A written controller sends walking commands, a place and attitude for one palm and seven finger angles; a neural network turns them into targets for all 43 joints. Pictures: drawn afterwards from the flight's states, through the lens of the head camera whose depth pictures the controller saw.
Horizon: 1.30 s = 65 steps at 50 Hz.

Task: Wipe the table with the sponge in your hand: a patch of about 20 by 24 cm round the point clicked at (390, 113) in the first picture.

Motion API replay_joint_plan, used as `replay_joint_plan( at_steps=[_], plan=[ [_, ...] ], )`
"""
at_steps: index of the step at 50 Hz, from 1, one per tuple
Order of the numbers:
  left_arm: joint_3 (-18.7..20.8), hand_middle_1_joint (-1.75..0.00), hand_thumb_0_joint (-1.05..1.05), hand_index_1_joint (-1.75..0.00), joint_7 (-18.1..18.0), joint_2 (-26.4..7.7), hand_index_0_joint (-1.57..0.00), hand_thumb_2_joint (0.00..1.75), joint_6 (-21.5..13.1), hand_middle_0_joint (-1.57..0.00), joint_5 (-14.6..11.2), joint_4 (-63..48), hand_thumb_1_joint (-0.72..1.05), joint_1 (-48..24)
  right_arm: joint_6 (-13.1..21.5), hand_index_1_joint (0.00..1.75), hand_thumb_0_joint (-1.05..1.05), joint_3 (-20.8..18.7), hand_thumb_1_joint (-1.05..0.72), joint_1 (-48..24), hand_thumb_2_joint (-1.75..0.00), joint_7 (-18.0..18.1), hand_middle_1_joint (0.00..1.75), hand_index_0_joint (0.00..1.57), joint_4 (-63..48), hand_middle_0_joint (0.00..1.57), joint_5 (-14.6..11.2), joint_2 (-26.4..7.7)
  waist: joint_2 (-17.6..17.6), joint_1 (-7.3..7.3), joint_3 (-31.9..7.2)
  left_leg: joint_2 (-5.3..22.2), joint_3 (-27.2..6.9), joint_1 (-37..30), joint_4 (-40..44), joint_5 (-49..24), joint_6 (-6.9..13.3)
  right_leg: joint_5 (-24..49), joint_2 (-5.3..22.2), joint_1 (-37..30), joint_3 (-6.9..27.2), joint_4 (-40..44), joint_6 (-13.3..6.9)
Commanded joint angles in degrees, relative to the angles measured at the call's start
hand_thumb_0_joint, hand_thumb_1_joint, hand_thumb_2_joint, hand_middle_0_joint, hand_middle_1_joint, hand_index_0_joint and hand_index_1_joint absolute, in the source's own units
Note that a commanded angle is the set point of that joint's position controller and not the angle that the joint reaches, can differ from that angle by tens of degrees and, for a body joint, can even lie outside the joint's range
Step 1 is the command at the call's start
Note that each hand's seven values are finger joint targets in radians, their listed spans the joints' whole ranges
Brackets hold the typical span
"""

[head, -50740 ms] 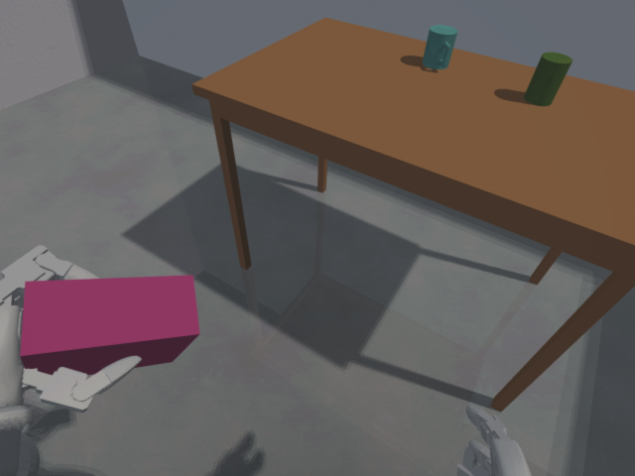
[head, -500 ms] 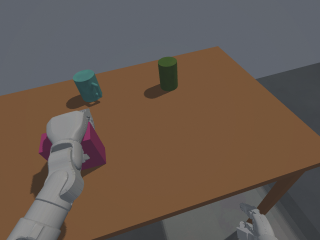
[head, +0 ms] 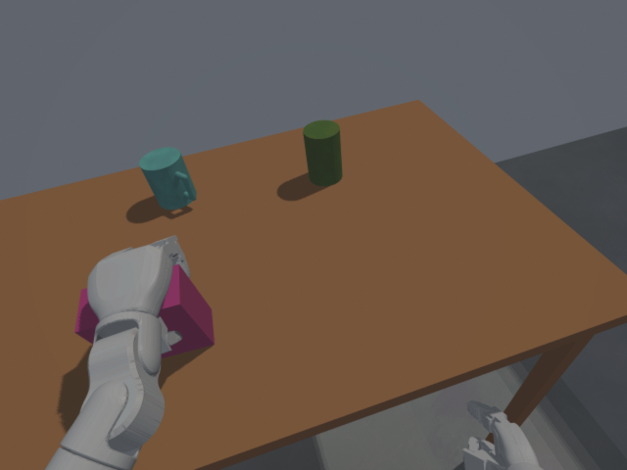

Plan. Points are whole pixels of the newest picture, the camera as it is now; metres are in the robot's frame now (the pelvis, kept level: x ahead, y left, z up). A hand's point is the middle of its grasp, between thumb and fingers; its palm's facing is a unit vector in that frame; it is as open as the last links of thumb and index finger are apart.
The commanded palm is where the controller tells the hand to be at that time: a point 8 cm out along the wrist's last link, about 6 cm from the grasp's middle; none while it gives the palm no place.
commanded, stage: wipe back along the middle lane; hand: left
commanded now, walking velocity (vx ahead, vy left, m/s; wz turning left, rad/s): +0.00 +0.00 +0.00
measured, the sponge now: (160, 325) +0.27 +0.26 +0.05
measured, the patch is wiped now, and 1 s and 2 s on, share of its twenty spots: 0.20 0.35 0.55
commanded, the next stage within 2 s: slide across to the third lane in 0.62 s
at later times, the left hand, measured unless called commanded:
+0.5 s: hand (161, 334) +0.23 +0.21 +0.11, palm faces +0.18 -0.15 -0.97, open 9.8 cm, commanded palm +0.16 +0.20 +0.13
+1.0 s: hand (168, 352) +0.21 +0.19 +0.11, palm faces +0.17 -0.17 -0.97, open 9.8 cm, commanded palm +0.16 +0.16 +0.16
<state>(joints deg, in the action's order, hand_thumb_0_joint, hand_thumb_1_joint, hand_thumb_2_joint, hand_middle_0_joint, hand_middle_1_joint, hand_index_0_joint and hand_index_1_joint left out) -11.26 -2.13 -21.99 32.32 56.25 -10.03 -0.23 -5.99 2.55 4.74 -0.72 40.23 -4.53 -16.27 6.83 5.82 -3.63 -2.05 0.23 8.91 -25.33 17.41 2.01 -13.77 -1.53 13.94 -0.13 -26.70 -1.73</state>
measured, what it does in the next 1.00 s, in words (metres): stands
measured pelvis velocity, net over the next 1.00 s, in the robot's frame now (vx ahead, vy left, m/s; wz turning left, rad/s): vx -0.02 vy -0.01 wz -0.01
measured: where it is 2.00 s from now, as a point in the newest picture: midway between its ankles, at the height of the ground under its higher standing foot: outside the picture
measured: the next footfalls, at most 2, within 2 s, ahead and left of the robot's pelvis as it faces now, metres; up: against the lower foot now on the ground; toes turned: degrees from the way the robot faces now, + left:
none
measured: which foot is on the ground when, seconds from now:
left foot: down 0.00-1.00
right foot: down 0.00-1.00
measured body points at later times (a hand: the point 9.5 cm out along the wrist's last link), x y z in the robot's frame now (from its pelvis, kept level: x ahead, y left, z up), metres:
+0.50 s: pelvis -0.01 -0.01 +0.00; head -0.02 -0.06 +0.44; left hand +0.21 +0.22 +0.16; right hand +0.21 -0.21 -0.11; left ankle -0.05 +0.10 -0.74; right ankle +0.00 -0.10 -0.74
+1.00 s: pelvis -0.02 -0.01 +0.00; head -0.04 -0.07 +0.44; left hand +0.19 +0.20 +0.16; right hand +0.20 -0.21 -0.11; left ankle -0.05 +0.10 -0.74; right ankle +0.00 -0.10 -0.74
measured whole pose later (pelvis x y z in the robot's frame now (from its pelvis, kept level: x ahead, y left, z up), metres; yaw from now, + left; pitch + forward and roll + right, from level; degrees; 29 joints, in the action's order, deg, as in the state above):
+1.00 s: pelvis -0.02 -0.01 +0.00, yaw -1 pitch -2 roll +0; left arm -15.4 -4.4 -19.2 33.5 55.3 -22.9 11.3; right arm -7.3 1.4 3.4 -1.0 40.3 -4.2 -15.4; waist 7.9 7.3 -2.1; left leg -1.1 0.7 7.0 -26.2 16.7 1.2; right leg -12.6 -2.5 12.1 0.3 -27.2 -2.6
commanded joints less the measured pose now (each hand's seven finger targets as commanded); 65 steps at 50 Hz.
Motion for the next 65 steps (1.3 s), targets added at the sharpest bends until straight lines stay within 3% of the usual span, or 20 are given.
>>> replay_joint_plan(
  at_steps=[1, 4, 7, 14, 16, 18, 21, 27, 28, 29, 33, 36, 43, 49, 51, 53, 54, 56, 59, 65],
  plan=[
    [-1.40, -1.60, 0.00, -1.60, 2.07, -0.67, -1.20, 1.30, 1.07, -1.20, -3.96, -4.70, 0.10, 1.97, 4.76, 0.30, 0.00, -1.90, -0.90, -16.01, -0.90, -0.44, 0.30, 0.20, -13.34, 0.20, -0.60, -4.50, -11.21, 1.00, -6.99, 1.40, -3.10, 3.04, 2.37, -19.38, 0.20, 18.51, 0.13, -9.18, 1.83, 1.26, -1.80],
    [-0.06, -1.60, 0.00, -1.60, 1.57, -1.97, -1.20, 1.30, 1.54, -1.20, -3.87, -7.99, 0.10, 1.79, 4.77, 0.30, 0.00, -1.90, -0.90, -16.39, -0.90, -0.48, 0.30, 0.20, -14.11, 0.20, -0.42, -4.38, -11.44, 1.51, -8.51, 1.18, -2.93, 3.27, 2.09, -18.38, 0.60, 17.58, 0.09, -10.08, 2.35, 0.97, -1.89],
    [-1.31, -1.60, 0.00, -1.60, 1.22, -0.61, -1.20, 1.30, 1.29, -1.20, -4.15, -7.43, 0.10, 3.89, 4.17, 0.30, 0.00, -1.91, -0.90, -16.77, -0.90, -0.46, 0.30, 0.20, -13.63, 0.20, -0.70, -4.17, -10.99, 1.22, -5.53, 1.50, -3.23, 3.43, 2.68, -17.32, 0.21, 15.50, -0.09, -8.32, 2.29, 1.58, -1.82],
    [-1.23, -1.60, 0.00, -1.60, 0.21, -0.04, -1.20, 1.30, 1.36, -1.20, -4.20, -11.77, 0.10, 8.68, 4.14, 0.30, 0.00, -2.16, -0.90, -17.30, -0.90, -0.89, 0.30, 0.20, -14.54, 0.20, -0.49, -3.88, -12.17, 1.77, -8.83, 1.12, -2.64, 3.28, 1.57, -17.75, 0.70, 17.08, -0.30, -10.73, 3.36, 0.76, -1.92],
    [-2.44, -1.60, 0.00, -1.60, 0.13, 1.33, -1.20, 1.30, 1.05, -1.20, -5.03, -11.39, 0.10, 11.99, 3.77, 0.30, 0.00, -2.06, -0.90, -17.68, -0.90, -1.12, 0.30, 0.20, -14.26, 0.20, -0.67, -3.75, -12.29, 1.65, -6.39, 1.42, -3.00, 3.44, 1.87, -17.62, 0.49, 17.22, -0.26, -9.78, 3.24, 1.14, -1.76],
    [0.37, -1.60, 0.00, -1.60, -0.31, -1.66, -1.20, 1.30, 0.91, -1.20, -5.16, -13.44, 0.10, 12.49, 3.74, 0.30, 0.00, -2.27, -0.90, -18.75, -0.90, -1.06, 0.30, 0.20, -14.25, 0.20, -0.62, -3.74, -11.82, 1.92, -5.84, 1.45, -3.26, 3.31, 1.73, -16.44, 0.58, 15.98, -0.57, -9.45, 5.13, 1.59, -1.97],
    [-1.16, -1.60, 0.00, -1.60, -0.43, 0.26, -1.20, 1.30, 1.02, -1.20, -5.29, -12.36, 0.10, 13.23, 3.44, 0.30, 0.00, -2.14, -0.90, -17.85, -0.90, -0.99, 0.30, 0.20, -14.10, 0.20, -0.65, -3.68, -12.88, 1.51, -4.02, 1.42, -2.88, 3.87, 1.54, -16.14, 0.66, 15.65, -0.29, -8.70, 3.98, 1.83, -1.65],
    [-2.36, -1.60, 0.00, -1.60, -0.81, 0.74, -1.20, 1.30, 0.18, -1.20, -5.50, -16.38, 0.10, 17.26, 3.13, 0.30, 0.00, -2.32, -0.90, -17.96, -0.90, -1.52, 0.30, 0.20, -14.77, 0.20, -0.66, -3.33, -12.03, 1.70, -5.13, 1.26, -2.73, 3.23, 1.02, -16.78, 0.81, 16.49, -0.18, -9.47, 4.94, 1.73, -1.54],
    [-0.21, -1.60, 0.00, -1.60, -1.15, -1.05, -1.20, 1.30, 0.05, -1.20, -5.31, -17.36, 0.10, 17.93, 3.29, 0.30, 0.00, -2.53, -0.90, -18.78, -0.90, -1.54, 0.30, 0.20, -14.75, 0.20, -0.58, -3.37, -12.02, 1.91, -5.90, 1.37, -3.06, 2.84, 0.81, -16.38, 0.74, 15.93, -0.69, -9.52, 6.32, 1.75, -1.92],
    [-2.16, -1.60, 0.00, -1.60, -1.08, 0.83, -1.20, 1.30, 0.27, -1.20, -5.23, -19.15, 0.10, 17.97, 3.37, 0.30, 0.00, -2.43, -0.90, -18.20, -0.90, -1.71, 0.30, 0.20, -15.75, 0.20, -0.43, -3.11, -11.86, 2.16, -7.51, 1.04, -2.39, 3.06, 0.29, -17.31, 1.16, 17.40, -0.20, -10.82, 5.22, 1.11, -1.69],
    [2.21, -1.60, 0.00, -1.60, -1.84, -3.10, -1.20, 1.30, -0.48, -1.20, -5.89, -18.59, 0.10, 20.85, 3.21, 0.30, 0.00, -2.50, -0.90, -18.72, -0.90, -1.45, 0.30, 0.20, -14.84, 0.20, -0.45, -3.24, -13.18, 2.19, -4.42, 1.15, -2.78, 3.41, 0.21, -14.85, 0.80, 14.52, -0.46, -9.25, 7.80, 2.51, -1.64],
    [0.80, -1.60, 0.00, -1.60, -1.97, -1.19, -1.20, 1.30, -0.55, -1.20, -6.21, -17.05, 0.10, 21.13, 2.95, 0.30, 0.00, -2.33, -0.90, -17.81, -0.90, -1.19, 0.30, 0.20, -14.75, 0.20, -0.45, -3.33, -12.77, 1.86, -2.58, 1.15, -2.45, 3.81, 0.33, -14.16, 0.86, 12.73, -0.19, -8.04, 6.64, 3.06, -1.35],
    [-3.89, -1.60, 0.00, -1.60, -2.00, 0.97, -1.20, 1.30, -0.19, -1.20, -4.93, -21.33, 0.10, 9.37, 4.05, 0.30, 0.00, -2.36, -0.90, -19.64, -0.90, -0.63, 0.30, 0.20, -15.37, 0.20, -0.36, -2.76, -9.16, 1.00, -4.44, 1.38, -3.11, 1.08, 1.71, -12.41, 1.21, 6.55, -0.82, -6.69, 7.09, 4.45, -1.91],
    [-9.58, -1.60, 0.00, -1.60, -1.19, 5.01, -1.20, 1.30, -0.69, -1.20, -4.41, -22.34, 0.10, 3.00, 5.79, 0.30, 0.00, -2.29, -0.90, -19.37, -0.90, -0.99, 0.30, 0.20, -15.93, 0.20, -0.33, -2.19, -11.87, 0.93, -6.62, 1.55, -3.18, -0.02, 2.28, -13.67, 1.88, 7.25, -0.64, -8.24, 4.61, 4.11, -1.78],
    [-10.69, -1.60, 0.00, -1.60, -0.98, 6.09, -1.20, 1.30, -0.56, -1.20, -4.37, -17.89, 0.10, 3.15, 5.52, 0.30, 0.00, -2.37, -0.90, -19.13, -0.90, -0.94, 0.30, 0.20, -14.42, 0.20, -0.27, -2.63, -12.29, 0.49, -3.34, 1.83, -3.49, 0.37, 3.30, -12.66, 1.58, 6.27, -0.76, -6.79, 4.12, 4.89, -1.75],
    [-9.69, -1.60, 0.00, -1.60, -1.14, 4.59, -1.20, 1.30, -0.92, -1.20, -3.76, -19.47, 0.10, 0.08, 5.82, 0.30, 0.00, -2.26, -0.90, -20.83, -0.90, -1.05, 0.30, 0.20, -14.67, 0.20, -0.55, -2.31, -11.96, 0.64, -3.65, 1.92, -3.92, 0.21, 3.94, -11.07, 1.42, 3.97, -1.16, -6.86, 5.76, 4.94, -2.08],
    [-11.42, -1.60, 0.00, -1.60, -1.13, 6.30, -1.20, 1.30, -0.90, -1.20, -3.44, -19.72, 0.10, -1.38, 6.21, 0.30, 0.00, -2.10, -0.90, -19.52, -0.90, -1.04, 0.30, 0.20, -15.15, 0.20, -0.32, -2.30, -12.21, 0.98, -5.69, 1.74, -3.25, 0.00, 3.62, -11.77, 1.72, 4.66, -0.93, -7.85, 4.08, 4.38, -1.86],
    [-12.70, -1.60, 0.00, -1.60, -1.18, 7.87, -1.20, 1.30, -0.72, -1.20, -3.51, -15.44, 0.10, -1.38, 5.55, 0.30, 0.00, -2.29, -0.90, -19.67, -0.90, -1.10, 0.30, 0.20, -13.66, 0.20, -0.39, -2.63, -12.20, 0.45, -2.89, 1.88, -3.32, 0.18, 4.32, -11.02, 1.35, 4.30, -1.02, -6.52, 3.78, 5.12, -1.90],
    [-13.64, -1.60, 0.00, -1.60, -1.52, 8.63, -1.20, 1.30, -0.78, -1.20, -2.98, -17.47, 0.10, -5.89, 6.26, 0.30, 0.00, -2.06, -0.90, -20.10, -0.90, -1.41, 0.30, 0.20, -14.56, 0.20, -0.50, -2.25, -11.66, 0.90, -6.10, 1.65, -3.13, -0.06, 4.23, -11.19, 1.56, 4.58, -1.03, -8.17, 3.50, 4.14, -2.14],
    [-13.79, -1.60, 0.00, -1.60, -2.02, 8.64, -1.20, 1.30, -0.18, -1.20, -3.00, -13.56, 0.10, -6.52, 5.26, 0.30, 0.00, -2.24, -0.90, -20.61, -0.90, -2.12, 0.30, 0.20, -12.94, 0.20, -0.71, -2.11, -12.68, 0.58, -5.56, 1.49, -2.71, -0.07, 3.96, -11.74, 1.20, 5.31, -0.86, -8.19, 4.54, 4.86, -2.12]
  ],
)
